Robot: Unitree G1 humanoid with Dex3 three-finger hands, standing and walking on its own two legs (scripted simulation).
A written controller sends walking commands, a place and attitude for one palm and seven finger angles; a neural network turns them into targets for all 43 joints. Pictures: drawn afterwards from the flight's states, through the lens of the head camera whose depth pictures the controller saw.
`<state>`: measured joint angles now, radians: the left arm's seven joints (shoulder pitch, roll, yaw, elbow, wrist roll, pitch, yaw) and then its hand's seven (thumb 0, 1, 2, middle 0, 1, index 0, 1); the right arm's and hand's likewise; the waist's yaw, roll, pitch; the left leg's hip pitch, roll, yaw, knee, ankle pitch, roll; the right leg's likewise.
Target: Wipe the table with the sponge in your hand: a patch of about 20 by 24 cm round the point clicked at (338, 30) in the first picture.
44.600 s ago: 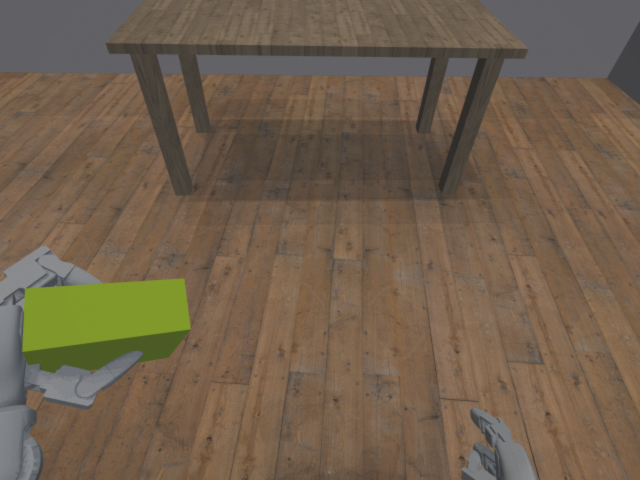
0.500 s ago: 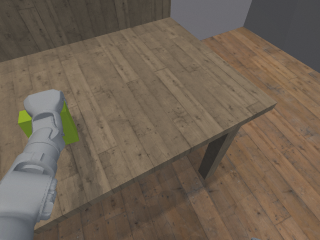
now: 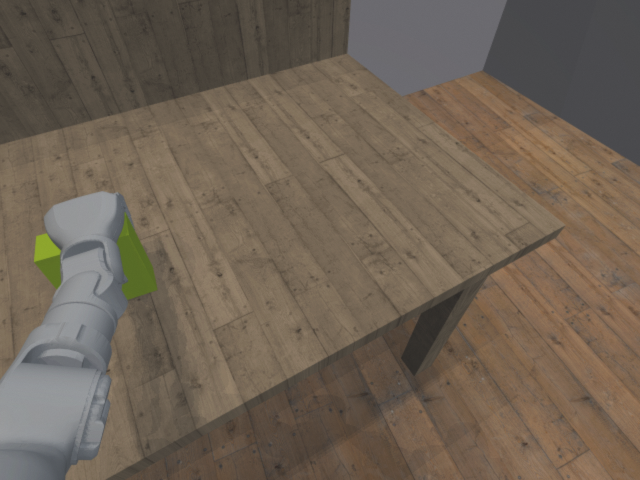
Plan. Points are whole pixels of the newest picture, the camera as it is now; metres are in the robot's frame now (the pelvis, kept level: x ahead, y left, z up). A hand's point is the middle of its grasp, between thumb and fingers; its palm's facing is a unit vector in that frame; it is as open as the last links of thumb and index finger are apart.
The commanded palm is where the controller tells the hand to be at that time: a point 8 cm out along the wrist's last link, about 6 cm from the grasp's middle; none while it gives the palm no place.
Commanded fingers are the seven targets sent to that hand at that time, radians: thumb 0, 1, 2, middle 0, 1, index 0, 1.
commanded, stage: slide back across to the first lane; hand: left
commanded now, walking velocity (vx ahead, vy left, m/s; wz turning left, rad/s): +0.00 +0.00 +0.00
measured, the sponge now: (107, 274) +0.40 +0.32 +0.00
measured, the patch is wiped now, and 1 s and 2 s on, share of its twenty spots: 1.00 1.00 1.00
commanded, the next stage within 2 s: wipe back along the first lane in 0.24 s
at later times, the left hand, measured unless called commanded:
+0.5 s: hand (64, 271) +0.37 +0.34 +0.05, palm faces -0.08 -0.03 -1.00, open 9.4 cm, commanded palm +0.34 +0.33 +0.08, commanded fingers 0.00 0.10 1.30 -1.20 -1.60 -1.20 -1.60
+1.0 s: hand (65, 300) +0.33 +0.33 +0.04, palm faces -0.03 -0.04 -1.00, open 9.4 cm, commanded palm +0.29 +0.31 +0.08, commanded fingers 0.00 0.10 1.30 -1.20 -1.60 -1.20 -1.60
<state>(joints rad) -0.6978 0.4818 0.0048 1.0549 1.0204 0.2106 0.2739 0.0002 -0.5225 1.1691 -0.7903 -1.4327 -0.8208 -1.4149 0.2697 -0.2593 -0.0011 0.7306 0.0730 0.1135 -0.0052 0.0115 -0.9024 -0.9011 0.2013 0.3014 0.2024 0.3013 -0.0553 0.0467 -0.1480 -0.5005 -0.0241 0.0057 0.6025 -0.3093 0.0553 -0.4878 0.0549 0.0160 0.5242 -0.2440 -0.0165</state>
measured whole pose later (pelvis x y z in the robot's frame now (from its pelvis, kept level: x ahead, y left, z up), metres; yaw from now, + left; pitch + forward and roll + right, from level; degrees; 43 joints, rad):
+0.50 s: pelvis +0.02 +0.00 +0.01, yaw +2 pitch +10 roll -2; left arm -0.47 0.51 0.00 0.77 1.00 0.20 0.19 -0.01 -0.48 1.14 -0.76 -1.44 -0.79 -1.44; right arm 0.18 -0.28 -0.02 0.67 0.07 0.15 -0.01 0.01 -0.90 -0.90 0.20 0.30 0.20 0.30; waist 0.01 0.05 -0.12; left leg -0.40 -0.03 -0.02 0.55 -0.32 0.06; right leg -0.37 0.05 -0.01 0.45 -0.25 -0.02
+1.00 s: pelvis +0.01 +0.00 +0.01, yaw +2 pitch +6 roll -2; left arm -0.29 0.45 -0.05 0.54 0.97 0.30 0.20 0.00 -0.45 1.13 -0.73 -1.48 -0.75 -1.48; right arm 0.15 -0.27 0.01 0.65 0.08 0.16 -0.02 0.01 -0.90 -0.90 0.20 0.30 0.20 0.30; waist 0.03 0.06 -0.12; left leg -0.34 -0.04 -0.02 0.54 -0.31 0.06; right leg -0.32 0.04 0.00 0.46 -0.25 -0.01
